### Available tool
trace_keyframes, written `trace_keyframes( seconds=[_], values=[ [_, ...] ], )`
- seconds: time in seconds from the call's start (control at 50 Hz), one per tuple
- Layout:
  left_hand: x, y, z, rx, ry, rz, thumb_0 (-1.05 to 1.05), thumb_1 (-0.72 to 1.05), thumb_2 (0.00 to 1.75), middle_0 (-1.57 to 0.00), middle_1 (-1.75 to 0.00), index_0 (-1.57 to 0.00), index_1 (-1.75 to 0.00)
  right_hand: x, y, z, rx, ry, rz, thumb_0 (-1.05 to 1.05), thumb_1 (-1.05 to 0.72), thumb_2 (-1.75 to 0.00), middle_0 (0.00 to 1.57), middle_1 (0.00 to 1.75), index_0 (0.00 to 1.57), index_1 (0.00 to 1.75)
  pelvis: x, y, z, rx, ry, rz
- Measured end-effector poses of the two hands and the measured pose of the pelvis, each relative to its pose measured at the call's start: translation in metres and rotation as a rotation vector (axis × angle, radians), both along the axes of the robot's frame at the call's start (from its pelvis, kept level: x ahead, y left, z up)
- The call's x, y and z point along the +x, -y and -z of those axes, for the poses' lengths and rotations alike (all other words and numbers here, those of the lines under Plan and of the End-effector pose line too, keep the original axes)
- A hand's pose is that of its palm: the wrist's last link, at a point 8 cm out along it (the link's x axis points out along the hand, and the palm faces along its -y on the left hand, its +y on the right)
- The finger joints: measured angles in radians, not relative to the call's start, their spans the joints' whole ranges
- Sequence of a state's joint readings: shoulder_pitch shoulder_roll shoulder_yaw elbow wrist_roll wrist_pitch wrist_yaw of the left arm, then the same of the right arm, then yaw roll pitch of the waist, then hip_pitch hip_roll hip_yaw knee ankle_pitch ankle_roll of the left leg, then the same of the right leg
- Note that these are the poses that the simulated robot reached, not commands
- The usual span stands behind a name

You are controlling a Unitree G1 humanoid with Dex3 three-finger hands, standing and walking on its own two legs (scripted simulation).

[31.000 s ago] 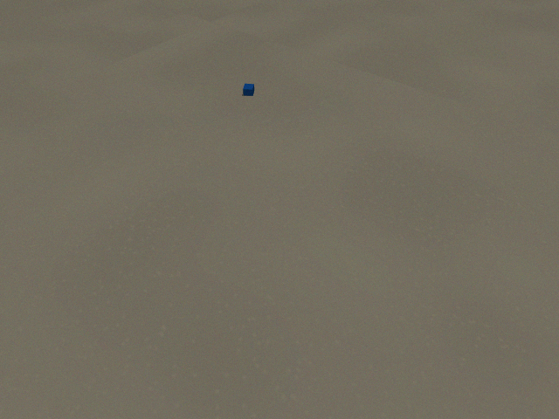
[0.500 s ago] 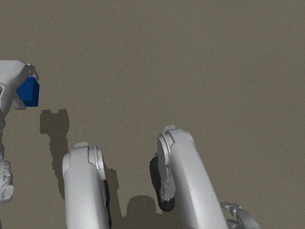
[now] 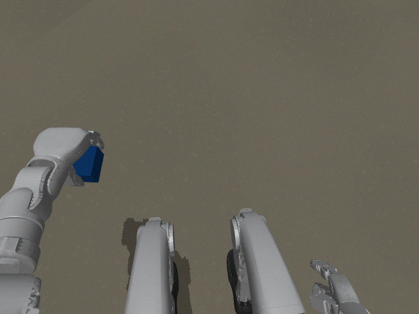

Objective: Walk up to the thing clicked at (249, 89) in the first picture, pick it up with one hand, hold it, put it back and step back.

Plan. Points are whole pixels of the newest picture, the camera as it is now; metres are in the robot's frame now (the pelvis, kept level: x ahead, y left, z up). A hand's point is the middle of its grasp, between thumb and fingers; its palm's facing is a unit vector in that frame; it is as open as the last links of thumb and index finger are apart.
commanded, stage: lift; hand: left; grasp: from above
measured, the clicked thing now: (79, 163) +0.43 +0.27 -0.10
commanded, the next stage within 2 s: hold in 0.86 s
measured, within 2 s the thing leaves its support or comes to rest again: neither
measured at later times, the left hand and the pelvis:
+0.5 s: hand (36, 151) +0.36 +0.24 +0.10, palm faces -0.46 -0.03 -0.89, open 9.3 cm; pelvis +0.03 +0.00 +0.16, yaw +1 degrees
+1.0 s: hand (6, 111) +0.38 +0.24 +0.17, palm faces -0.48 -0.03 -0.88, open 9.3 cm; pelvis +0.07 +0.01 +0.23, yaw +1 degrees
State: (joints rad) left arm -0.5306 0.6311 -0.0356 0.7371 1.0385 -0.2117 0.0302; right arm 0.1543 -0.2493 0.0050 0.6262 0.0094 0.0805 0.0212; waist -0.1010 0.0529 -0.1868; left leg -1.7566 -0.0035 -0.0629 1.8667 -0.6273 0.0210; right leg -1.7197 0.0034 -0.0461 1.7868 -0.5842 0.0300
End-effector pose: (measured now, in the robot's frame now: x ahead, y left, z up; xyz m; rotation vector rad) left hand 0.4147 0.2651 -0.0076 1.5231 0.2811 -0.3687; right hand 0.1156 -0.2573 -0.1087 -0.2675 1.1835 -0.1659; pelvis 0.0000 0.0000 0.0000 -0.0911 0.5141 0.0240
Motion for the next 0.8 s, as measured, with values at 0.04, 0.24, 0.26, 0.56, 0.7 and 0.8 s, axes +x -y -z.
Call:
trace_keyframes(
  seconds=[0.04, 0.24, 0.26, 0.56, 0.7, 0.8],
  values=[
    [-0.008, 0.002, -0.019, -0.002, -0.004, -0.013, -0.02, 0.10, 0.36, -0.77, -0.37, -0.83, -0.34, 0.000, -0.001, -0.015, 0.007, 0.014, 0.012, 0.00, -0.91, -0.91, 0.20, 0.30, 0.20, 0.29, 0.000, 0.001, -0.016, 0.006, 0.021, -0.001],
    [-0.042, 0.018, -0.099, -0.040, -0.051, -0.010, -0.02, 0.11, 0.36, -0.76, -0.38, -0.82, -0.36, -0.001, 0.002, -0.098, -0.012, 0.078, 0.051, 0.01, -0.91, -0.91, 0.20, 0.30, 0.20, 0.30, 0.011, 0.004, -0.095, 0.029, 0.126, -0.006],
    [-0.043, 0.019, -0.105, -0.043, -0.047, -0.012, -0.02, 0.11, 0.36, -0.76, -0.39, -0.81, -0.36, -0.001, 0.003, -0.105, -0.016, 0.085, 0.054, 0.01, -0.91, -0.91, 0.20, 0.30, 0.20, 0.30, 0.012, 0.004, -0.102, 0.031, 0.135, -0.007],
    [-0.044, 0.025, -0.175, -0.017, -0.064, -0.014, -0.02, 0.12, 0.36, -0.75, -0.41, -0.80, -0.38, 0.012, 0.008, -0.180, -0.023, 0.131, 0.086, 0.01, -0.91, -0.91, 0.20, 0.30, 0.20, 0.30, 0.038, 0.001, -0.176, 0.049, 0.242, -0.005],
    [-0.036, 0.028, -0.200, -0.013, -0.042, -0.016, -0.02, 0.12, 0.35, -0.75, -0.41, -0.79, -0.38, 0.023, 0.001, -0.200, -0.002, 0.138, 0.088, 0.01, -0.91, -0.91, 0.20, 0.30, 0.20, 0.30, 0.048, -0.001, -0.199, 0.057, 0.281, 0.001],
    [-0.032, 0.027, -0.215, -0.005, -0.046, -0.025, -0.02, 0.12, 0.35, -0.75, -0.41, -0.79, -0.38, 0.032, -0.003, -0.212, 0.012, 0.146, 0.090, 0.01, -0.91, -0.91, 0.20, 0.30, 0.20, 0.30, 0.056, -0.004, -0.212, 0.061, 0.302, 0.004]
  ],
)
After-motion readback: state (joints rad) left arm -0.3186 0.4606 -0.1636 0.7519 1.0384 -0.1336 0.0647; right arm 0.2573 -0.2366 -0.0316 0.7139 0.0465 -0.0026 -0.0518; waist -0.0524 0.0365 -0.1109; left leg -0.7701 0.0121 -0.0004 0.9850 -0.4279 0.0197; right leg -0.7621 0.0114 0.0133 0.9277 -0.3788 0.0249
